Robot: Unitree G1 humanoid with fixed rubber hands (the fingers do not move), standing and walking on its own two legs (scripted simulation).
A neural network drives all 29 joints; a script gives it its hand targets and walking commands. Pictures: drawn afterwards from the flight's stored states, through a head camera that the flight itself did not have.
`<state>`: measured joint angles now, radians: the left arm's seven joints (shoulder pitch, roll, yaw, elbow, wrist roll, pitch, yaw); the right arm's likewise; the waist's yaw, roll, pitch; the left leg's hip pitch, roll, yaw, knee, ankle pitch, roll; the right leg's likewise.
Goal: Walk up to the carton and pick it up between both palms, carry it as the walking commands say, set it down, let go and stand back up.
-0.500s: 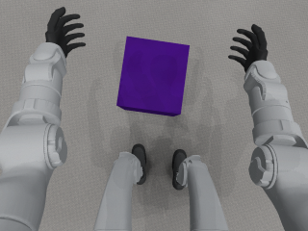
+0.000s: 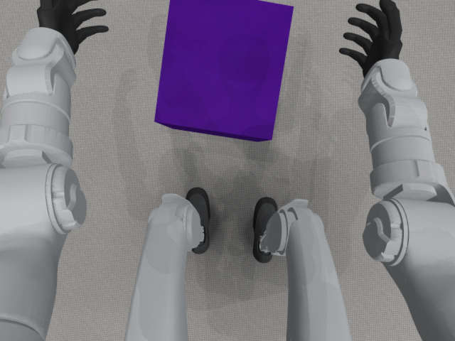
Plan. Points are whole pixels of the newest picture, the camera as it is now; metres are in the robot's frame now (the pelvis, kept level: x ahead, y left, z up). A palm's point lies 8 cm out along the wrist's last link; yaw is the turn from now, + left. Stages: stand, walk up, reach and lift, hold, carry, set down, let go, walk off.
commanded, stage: reach and lift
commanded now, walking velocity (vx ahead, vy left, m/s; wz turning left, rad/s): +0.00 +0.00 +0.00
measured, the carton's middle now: (222, 78) +0.56 +0.05 -0.44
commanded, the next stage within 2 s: none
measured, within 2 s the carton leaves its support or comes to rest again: neither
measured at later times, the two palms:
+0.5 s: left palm (110, 68) +0.52 +0.27 -0.26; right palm (333, 87) +0.51 -0.18 -0.26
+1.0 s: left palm (136, 84) +0.52 +0.25 -0.37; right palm (317, 94) +0.52 -0.18 -0.36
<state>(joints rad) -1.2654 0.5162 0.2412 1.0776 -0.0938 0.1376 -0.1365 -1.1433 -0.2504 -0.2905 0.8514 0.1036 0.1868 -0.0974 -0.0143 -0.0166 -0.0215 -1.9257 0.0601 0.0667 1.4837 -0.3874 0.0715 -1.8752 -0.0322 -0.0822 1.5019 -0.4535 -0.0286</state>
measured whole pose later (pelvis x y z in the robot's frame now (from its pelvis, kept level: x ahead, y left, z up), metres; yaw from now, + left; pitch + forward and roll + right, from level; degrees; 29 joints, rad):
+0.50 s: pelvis -0.03 +0.01 -0.13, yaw -1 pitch +43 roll -3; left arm -1.41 0.55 0.12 1.14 -0.22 0.12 -0.04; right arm -1.28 -0.32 -0.20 0.94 0.21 0.15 -0.14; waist -0.01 -0.02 0.17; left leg -2.24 0.09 0.07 1.93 -0.45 0.11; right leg -2.17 -0.05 -0.08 1.96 -0.53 -0.03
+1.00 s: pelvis -0.03 +0.00 -0.20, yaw -1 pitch +34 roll -3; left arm -1.52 0.57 0.01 1.24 -0.33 0.05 0.02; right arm -1.46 -0.37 -0.06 1.12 0.33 0.07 -0.15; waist 0.00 -0.06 0.44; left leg -2.30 0.12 0.06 2.20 -0.50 0.12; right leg -2.23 -0.04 -0.09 2.22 -0.58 -0.05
